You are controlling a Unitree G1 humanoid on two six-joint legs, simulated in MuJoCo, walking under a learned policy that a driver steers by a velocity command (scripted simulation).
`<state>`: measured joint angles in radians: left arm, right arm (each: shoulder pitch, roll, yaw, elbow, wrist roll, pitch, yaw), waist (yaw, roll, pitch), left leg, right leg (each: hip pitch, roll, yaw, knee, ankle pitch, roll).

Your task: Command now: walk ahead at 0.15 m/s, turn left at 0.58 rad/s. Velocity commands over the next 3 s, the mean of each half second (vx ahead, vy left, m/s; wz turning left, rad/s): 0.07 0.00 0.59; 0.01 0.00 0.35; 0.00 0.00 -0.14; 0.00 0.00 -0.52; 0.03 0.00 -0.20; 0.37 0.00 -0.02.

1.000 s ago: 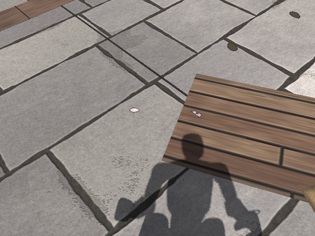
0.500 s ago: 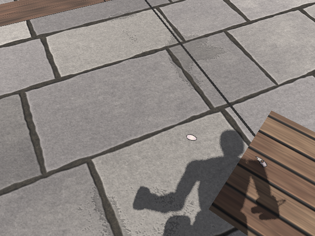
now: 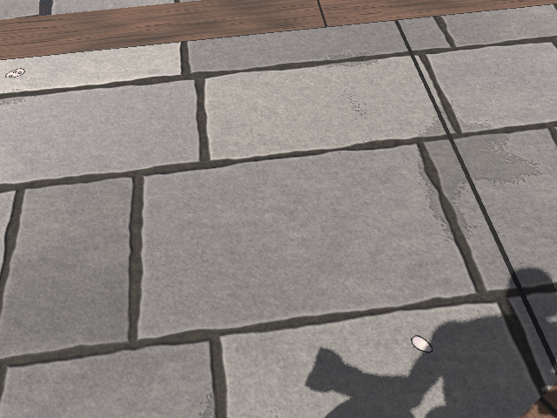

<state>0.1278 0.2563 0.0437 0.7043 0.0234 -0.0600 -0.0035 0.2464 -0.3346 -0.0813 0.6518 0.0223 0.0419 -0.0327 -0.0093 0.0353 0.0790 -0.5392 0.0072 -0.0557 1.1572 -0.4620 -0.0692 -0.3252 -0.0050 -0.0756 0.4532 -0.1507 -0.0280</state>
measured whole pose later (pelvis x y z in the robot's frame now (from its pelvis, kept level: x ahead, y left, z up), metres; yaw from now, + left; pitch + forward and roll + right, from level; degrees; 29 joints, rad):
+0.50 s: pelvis +0.07 +0.04 +0.01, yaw +17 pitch +2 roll -2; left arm 0.07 0.33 0.08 0.75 0.00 0.01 0.02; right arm 0.17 -0.32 -0.07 0.57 0.00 0.03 -0.02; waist -0.01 -0.03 0.07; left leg -0.33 -0.04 -0.09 0.46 -0.17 0.05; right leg -0.52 -0.01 0.04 0.99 -0.40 0.09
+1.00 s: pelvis +0.08 +0.02 +0.00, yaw +27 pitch +0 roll +0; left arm 0.16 0.25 0.03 0.77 -0.01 0.01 0.01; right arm 0.19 -0.29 -0.06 0.68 0.01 0.05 -0.03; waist 0.02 0.02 0.05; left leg -0.23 0.01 -0.08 0.54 -0.31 -0.08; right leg -0.25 -0.01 0.01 0.49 -0.25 0.00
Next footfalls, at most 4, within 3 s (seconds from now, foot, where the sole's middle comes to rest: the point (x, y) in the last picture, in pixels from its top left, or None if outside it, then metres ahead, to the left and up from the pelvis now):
0.26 left None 0.12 0.15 -0.77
0.70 right None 0.18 -0.07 -0.77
1.02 left None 0.04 0.15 -0.77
2.08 left None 0.18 0.14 -0.77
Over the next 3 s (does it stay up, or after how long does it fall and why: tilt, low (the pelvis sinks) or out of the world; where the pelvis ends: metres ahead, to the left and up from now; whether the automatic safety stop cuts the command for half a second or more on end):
stays up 0.27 0.03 0.00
